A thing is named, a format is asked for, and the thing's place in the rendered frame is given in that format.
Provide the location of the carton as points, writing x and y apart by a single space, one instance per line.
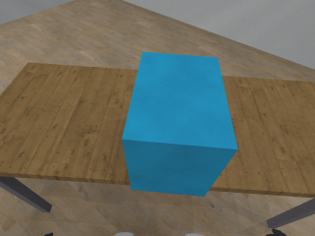
178 135

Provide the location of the table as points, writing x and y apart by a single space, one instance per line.
66 122

